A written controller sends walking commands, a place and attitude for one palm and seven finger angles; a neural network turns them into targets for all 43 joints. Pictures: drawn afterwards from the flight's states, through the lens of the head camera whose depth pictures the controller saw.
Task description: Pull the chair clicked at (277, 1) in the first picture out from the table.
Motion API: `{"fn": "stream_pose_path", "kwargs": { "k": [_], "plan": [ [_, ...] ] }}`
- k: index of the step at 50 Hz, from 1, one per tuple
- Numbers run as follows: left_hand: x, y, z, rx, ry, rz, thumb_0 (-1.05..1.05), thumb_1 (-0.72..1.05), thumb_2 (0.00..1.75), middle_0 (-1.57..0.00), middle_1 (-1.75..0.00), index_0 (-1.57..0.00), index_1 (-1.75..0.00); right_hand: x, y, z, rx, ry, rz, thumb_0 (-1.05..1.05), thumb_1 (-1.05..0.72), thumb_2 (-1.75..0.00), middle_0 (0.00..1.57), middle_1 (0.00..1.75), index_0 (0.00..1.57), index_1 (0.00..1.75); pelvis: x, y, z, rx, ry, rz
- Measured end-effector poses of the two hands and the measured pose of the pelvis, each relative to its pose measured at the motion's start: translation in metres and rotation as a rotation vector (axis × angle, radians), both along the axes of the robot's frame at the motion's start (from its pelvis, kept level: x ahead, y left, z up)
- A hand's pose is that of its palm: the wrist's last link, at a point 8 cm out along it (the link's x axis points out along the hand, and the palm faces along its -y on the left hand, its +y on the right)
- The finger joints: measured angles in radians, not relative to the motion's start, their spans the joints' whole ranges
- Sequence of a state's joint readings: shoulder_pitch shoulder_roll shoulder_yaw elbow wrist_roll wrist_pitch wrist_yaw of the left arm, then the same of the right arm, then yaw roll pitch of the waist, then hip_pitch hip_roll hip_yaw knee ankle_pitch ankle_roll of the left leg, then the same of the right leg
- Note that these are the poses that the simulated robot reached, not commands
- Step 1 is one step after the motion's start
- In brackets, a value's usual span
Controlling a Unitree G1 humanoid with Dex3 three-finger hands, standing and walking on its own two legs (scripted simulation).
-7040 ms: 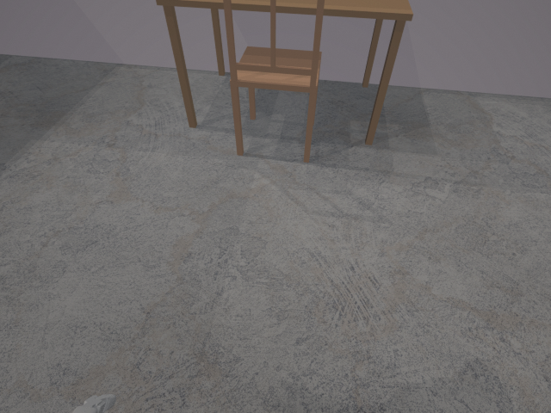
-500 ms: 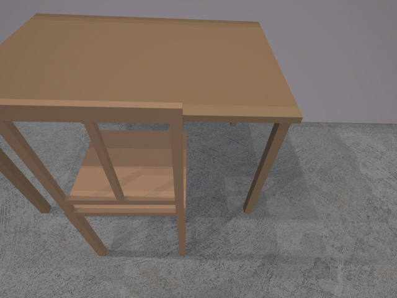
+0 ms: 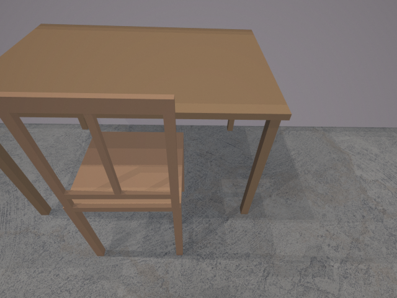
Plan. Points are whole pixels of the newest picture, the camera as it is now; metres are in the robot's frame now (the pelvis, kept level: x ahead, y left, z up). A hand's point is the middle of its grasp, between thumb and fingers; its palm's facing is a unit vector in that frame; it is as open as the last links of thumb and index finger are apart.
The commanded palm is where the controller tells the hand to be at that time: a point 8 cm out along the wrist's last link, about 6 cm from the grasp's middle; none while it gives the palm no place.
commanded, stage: look again from close up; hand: left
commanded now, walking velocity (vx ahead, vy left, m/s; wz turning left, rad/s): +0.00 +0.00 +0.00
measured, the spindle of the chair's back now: (105, 159) +0.48 +0.30 -0.05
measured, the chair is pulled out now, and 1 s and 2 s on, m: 0.00 0.00 0.00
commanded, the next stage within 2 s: shuffle to correct the standing spot in 1.04 s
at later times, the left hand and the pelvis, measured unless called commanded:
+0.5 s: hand out of the picture -0.05 +0.19 -0.17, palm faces +0.00 -0.98 -0.21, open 7.3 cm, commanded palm none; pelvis -0.02 +0.01 +0.00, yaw +0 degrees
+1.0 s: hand out of the picture +0.01 +0.18 -0.17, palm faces +0.00 -0.98 -0.19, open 7.3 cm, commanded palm none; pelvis +0.00 +0.01 +0.01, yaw -2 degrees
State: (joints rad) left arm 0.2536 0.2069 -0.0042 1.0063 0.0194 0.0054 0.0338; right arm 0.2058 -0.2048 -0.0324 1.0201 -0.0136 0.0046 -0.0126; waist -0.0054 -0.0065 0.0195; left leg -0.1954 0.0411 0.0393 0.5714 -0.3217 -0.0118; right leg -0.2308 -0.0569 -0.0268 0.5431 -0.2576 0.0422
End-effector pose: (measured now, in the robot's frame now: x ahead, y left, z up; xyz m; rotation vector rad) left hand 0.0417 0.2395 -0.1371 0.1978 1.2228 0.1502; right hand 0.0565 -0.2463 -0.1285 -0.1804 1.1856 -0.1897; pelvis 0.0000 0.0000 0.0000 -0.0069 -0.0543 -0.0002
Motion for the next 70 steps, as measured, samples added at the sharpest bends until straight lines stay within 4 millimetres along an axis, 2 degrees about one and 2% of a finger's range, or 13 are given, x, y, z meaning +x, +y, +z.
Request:
{"fn": "stream_pose_path", "kwargs": {
  "k": [6, 16, 20, 24, 30, 39, 48, 63, 67, 70],
  "plan": [
    [-0.027, -0.006, -0.005, -0.033, 0.041, 0.004, 0.0, 0.91, 0.89, -0.2, -0.3, -0.21, -0.3, -0.02, 0.011, 0.001, 0.018, 0.027, 0.004, 0.01, -0.91, -0.9, 0.2, 0.3, 0.19, 0.29, -0.013, 0.003, 0.002, -0.002, 0.002, -0.001],
    [-0.077, 0.001, -0.005, -0.032, 0.171, 0.031, 0.0, 0.91, 0.89, -0.2, -0.3, -0.21, -0.3, -0.081, 0.032, -0.008, 0.059, 0.185, -0.041, 0.01, -0.91, -0.9, 0.2, 0.3, 0.2, 0.29, -0.023, 0.011, 0.004, -0.001, 0.021, -0.001],
    [-0.088, 0.003, -0.003, -0.023, 0.209, 0.041, 0.0, 0.91, 0.89, -0.2, -0.3, -0.2, -0.3, -0.098, 0.038, -0.01, 0.076, 0.237, -0.06, 0.01, -0.91, -0.9, 0.2, 0.3, 0.2, 0.29, -0.023, 0.012, 0.004, 0.002, 0.024, -0.002],
    [-0.092, 0.001, -0.001, -0.019, 0.227, 0.046, 0.0, 0.91, 0.9, -0.2, -0.3, -0.2, -0.3, -0.105, 0.041, -0.012, 0.089, 0.261, -0.074, 0.01, -0.91, -0.9, 0.2, 0.3, 0.2, 0.29, -0.021, 0.012, 0.004, 0.005, 0.026, -0.005],
    [-0.082, -0.007, -0.001, -0.026, 0.215, 0.043, 0.0, 0.91, 0.9, -0.2, -0.3, -0.2, -0.3, -0.101, 0.043, -0.015, 0.1, 0.252, -0.081, 0.01, -0.91, -0.9, 0.2, 0.3, 0.2, 0.29, -0.018, 0.01, 0.004, 0.008, 0.024, -0.013],
    [-0.054, -0.019, -0.003, -0.043, 0.156, 0.022, 0.0, 0.92, 0.89, -0.2, -0.3, -0.2, -0.3, -0.079, 0.041, -0.015, 0.103, 0.199, -0.081, 0.01, -0.91, -0.9, 0.2, 0.3, 0.2, 0.29, -0.012, 0.007, 0.005, 0.009, 0.022, -0.023],
    [-0.041, -0.014, -0.003, -0.039, 0.145, 0.02, 0.0, 0.92, 0.89, -0.2, -0.3, -0.2, -0.3, -0.072, 0.037, -0.013, 0.086, 0.199, -0.081, 0.01, -0.91, -0.9, 0.2, 0.3, 0.19, 0.29, -0.005, 0.008, 0.005, 0.006, 0.026, -0.026],
    [-0.033, -0.01, -0.002, -0.04, 0.157, 0.034, 0.0, 0.91, 0.89, -0.2, -0.3, -0.2, -0.3, -0.066, 0.044, -0.016, 0.099, 0.224, -0.074, 0.01, -0.91, -0.9, 0.2, 0.3, 0.19, 0.29, 0.008, 0.012, 0.005, 0.006, 0.025, -0.02],
    [-0.032, -0.002, -0.004, -0.04, 0.143, 0.08, 0.0, 0.91, 0.89, -0.2, -0.3, -0.21, -0.3, -0.061, 0.043, -0.02, 0.086, 0.252, -0.047, 0.01, -0.91, -0.9, 0.2, 0.3, 0.2, 0.29, 0.013, 0.018, 0.0, -0.009, 0.035, 0.007],
    [-0.034, 0.012, -0.008, -0.042, 0.137, 0.125, 0.0, 0.91, 0.89, -0.2, -0.3, -0.21, -0.3, -0.05, 0.043, -0.018, 0.05, 0.266, -0.019, 0.01, -0.91, -0.9, 0.2, 0.3, 0.2, 0.29, 0.018, 0.03, -0.003, -0.019, 0.041, 0.037]
  ]
}}
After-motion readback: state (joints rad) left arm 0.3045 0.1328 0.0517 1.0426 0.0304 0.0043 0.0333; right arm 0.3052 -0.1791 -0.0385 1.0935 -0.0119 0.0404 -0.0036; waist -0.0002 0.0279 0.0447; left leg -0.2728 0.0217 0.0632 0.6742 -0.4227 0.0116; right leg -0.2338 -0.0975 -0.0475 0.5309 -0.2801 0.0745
